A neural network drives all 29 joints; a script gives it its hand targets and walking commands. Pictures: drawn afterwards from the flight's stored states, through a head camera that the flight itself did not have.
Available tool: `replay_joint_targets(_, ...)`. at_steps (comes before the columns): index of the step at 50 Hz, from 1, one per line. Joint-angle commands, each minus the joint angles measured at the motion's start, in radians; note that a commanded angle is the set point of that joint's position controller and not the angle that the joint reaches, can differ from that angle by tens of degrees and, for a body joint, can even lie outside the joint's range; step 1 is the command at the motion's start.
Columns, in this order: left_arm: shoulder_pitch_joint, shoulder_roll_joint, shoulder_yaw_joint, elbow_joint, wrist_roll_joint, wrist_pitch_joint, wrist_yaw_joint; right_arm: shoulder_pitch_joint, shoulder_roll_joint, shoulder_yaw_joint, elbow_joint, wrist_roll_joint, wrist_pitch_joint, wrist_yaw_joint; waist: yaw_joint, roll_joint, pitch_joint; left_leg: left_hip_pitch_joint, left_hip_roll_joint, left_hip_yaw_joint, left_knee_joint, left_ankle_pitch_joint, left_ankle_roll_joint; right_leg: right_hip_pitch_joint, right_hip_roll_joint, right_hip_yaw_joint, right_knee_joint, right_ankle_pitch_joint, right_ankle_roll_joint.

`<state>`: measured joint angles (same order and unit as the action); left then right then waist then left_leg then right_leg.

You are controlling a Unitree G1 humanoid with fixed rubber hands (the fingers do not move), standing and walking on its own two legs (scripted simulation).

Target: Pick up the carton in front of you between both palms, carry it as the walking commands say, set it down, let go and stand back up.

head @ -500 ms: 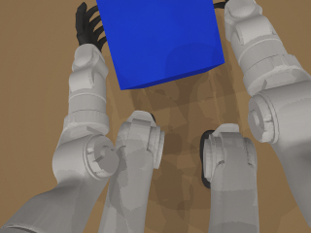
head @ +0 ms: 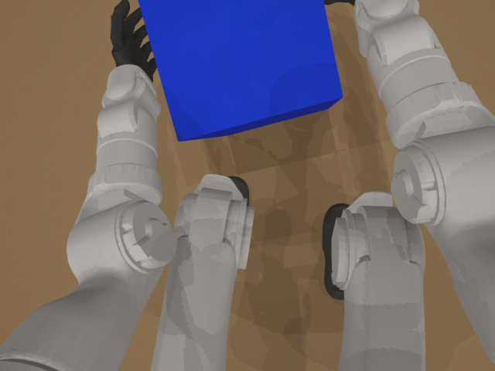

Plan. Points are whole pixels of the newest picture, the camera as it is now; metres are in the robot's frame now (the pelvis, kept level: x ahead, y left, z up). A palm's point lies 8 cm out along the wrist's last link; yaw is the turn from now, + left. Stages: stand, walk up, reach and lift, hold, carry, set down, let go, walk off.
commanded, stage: set down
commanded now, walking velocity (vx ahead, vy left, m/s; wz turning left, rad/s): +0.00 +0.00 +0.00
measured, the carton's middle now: (253, 59) +0.49 +0.07 -0.25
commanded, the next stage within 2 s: let go in 1.36 s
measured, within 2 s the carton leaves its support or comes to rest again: neither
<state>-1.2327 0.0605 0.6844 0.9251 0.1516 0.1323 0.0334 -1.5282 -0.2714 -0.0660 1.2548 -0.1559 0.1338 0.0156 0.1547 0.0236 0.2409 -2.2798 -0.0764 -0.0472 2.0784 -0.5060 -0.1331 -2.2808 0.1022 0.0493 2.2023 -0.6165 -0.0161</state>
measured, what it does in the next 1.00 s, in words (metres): rises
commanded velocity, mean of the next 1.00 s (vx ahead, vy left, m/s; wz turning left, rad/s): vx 0.00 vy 0.00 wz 0.00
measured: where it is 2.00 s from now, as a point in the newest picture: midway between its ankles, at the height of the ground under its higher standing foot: (282, 251)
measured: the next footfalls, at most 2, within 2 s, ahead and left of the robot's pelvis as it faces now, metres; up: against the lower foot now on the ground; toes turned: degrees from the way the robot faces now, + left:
none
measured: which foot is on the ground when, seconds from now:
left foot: down 0.00-1.00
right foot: down 0.00-1.00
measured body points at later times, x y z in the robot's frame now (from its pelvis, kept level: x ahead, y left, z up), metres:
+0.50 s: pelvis -0.01 +0.01 +0.01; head +0.35 -0.01 +0.27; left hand +0.47 +0.25 -0.15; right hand +0.59 -0.10 -0.15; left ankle +0.14 +0.14 -0.34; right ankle +0.09 -0.10 -0.34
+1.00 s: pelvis +0.01 +0.01 +0.13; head +0.33 +0.00 +0.44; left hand +0.46 +0.25 +0.02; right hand +0.59 -0.12 +0.01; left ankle +0.14 +0.14 -0.34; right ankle +0.09 -0.10 -0.34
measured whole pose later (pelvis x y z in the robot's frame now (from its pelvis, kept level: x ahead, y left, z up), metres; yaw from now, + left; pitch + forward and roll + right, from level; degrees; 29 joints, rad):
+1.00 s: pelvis +0.01 +0.01 +0.13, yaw +0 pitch +47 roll +3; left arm -0.92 0.04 0.36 0.60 -0.12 0.16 0.19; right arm -1.31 -0.44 -0.02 1.02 0.01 0.20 0.05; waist 0.19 -0.02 -0.02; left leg -2.03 -0.04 -0.02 1.63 -0.42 -0.05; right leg -2.00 0.03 0.05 1.74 -0.55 0.00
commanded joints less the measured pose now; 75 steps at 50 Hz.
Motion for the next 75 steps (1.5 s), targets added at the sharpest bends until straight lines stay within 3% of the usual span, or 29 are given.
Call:
replay_joint_targets(1,-0.305,-0.343,-0.156,0.015,-0.024,-0.022,-0.101,-0.276,0.306,0.078,-0.059,0.029,-0.022,0.073,0.008,-0.157,-0.775,0.351,-0.011,0.155,-0.057,0.227,0.046,0.400,-0.018,0.019,-0.259,0.255,-0.024)
replay_joint_targets(5,-0.115,0.124,-0.099,0.054,-0.089,-0.097,0.036,-0.238,-0.190,0.071,-0.092,0.097,-0.052,-0.043,0.037,-0.160,-0.811,0.366,0.030,0.168,-0.071,0.253,0.016,0.458,-0.061,0.034,-0.260,0.240,0.003)
replay_joint_targets(7,-0.123,0.187,-0.139,0.079,-0.161,-0.126,0.069,-0.277,-0.220,0.129,-0.096,0.158,-0.060,-0.060,0.061,-0.180,-0.839,0.369,0.041,0.167,-0.076,0.275,0.020,0.479,-0.079,0.047,-0.254,0.243,0.005)
replay_joint_targets(13,-0.181,0.194,-0.306,0.080,-0.347,-0.178,0.081,-0.344,-0.190,0.273,-0.175,0.316,-0.085,-0.038,0.092,-0.251,-0.974,0.409,0.068,0.152,-0.078,0.372,0.048,0.564,-0.102,0.056,-0.218,0.330,0.012)
replay_joint_targets(17,-0.137,0.194,-0.360,0.024,-0.410,-0.175,0.101,-0.327,-0.240,0.277,-0.219,0.336,-0.078,-0.040,0.088,-0.269,-1.123,0.509,0.067,0.150,-0.095,0.420,0.051,0.655,-0.100,0.028,-0.207,0.359,0.018)
replay_joint_targets(24,-0.020,0.210,-0.374,-0.240,-0.404,-0.107,0.171,-0.256,-0.309,0.185,-0.346,0.285,-0.022,-0.055,0.078,-0.264,-1.407,0.740,0.022,0.167,-0.181,0.406,0.054,0.795,-0.064,-0.052,-0.255,0.287,0.008)
replay_joint_targets(28,0.016,0.183,-0.364,-0.305,-0.350,-0.050,0.194,-0.200,-0.311,0.127,-0.311,0.263,0.017,-0.038,0.084,-0.207,-1.270,0.737,0.008,0.169,-0.266,0.310,0.054,0.684,-0.050,-0.068,-0.330,0.160,-0.003)
replay_joint_targets(32,0.034,0.114,-0.367,-0.304,-0.311,-0.033,0.191,-0.149,-0.285,0.094,-0.221,0.250,0.014,-0.004,0.074,-0.154,-1.125,0.719,0.011,0.155,-0.330,0.276,0.049,0.576,-0.048,-0.062,-0.398,0.116,-0.015)
replay_joint_targets(37,0.061,0.076,-0.360,-0.322,-0.287,-0.024,0.179,-0.116,-0.286,0.051,-0.188,0.211,0.002,0.016,0.059,-0.138,-1.144,0.766,0.007,0.147,-0.398,0.308,0.041,0.582,-0.045,-0.061,-0.476,0.150,-0.020)
replay_joint_targets(48,0.169,0.094,-0.312,-0.440,-0.265,0.015,0.160,-0.101,-0.259,0.037,-0.370,0.162,0.047,0.029,0.085,-0.264,-1.364,0.816,-0.009,0.179,-0.570,0.392,0.044,0.932,-0.027,-0.065,-0.648,0.305,0.008)
replay_joint_targets(52,0.202,0.088,-0.305,-0.460,-0.259,0.030,0.144,-0.066,-0.238,0.026,-0.398,0.146,0.069,0.034,0.087,-0.286,-1.364,0.815,-0.010,0.190,-0.636,0.414,0.043,1.023,-0.021,-0.062,-0.714,0.357,0.018)
replay_joint_targets(67,0.284,0.056,-0.275,-0.453,-0.196,0.027,0.092,0.053,-0.193,-0.053,-0.364,0.074,0.068,0.066,0.096,-0.241,-1.253,1.003,0.007,0.184,-0.922,0.489,0.040,1.204,-0.021,-0.031,-1.015,0.456,0.028)
replay_joint_targets(71,0.331,0.038,-0.278,-0.445,-0.168,0.016,0.069,0.127,-0.165,-0.092,-0.354,0.040,0.057,0.063,0.075,-0.221,-1.246,1.078,0.010,0.179,-0.987,0.512,0.042,1.260,-0.023,-0.025,-1.090,0.494,0.031)
replay_joint_targets(75,0.484,0.045,-0.299,-0.461,-0.133,-0.008,0.027,0.303,-0.100,-0.130,-0.416,0.004,0.042,0.035,0.055,-0.209,-1.307,1.193,0.007,0.176,-1.046,0.588,0.054,1.382,-0.020,-0.024,-1.158,0.607,0.035)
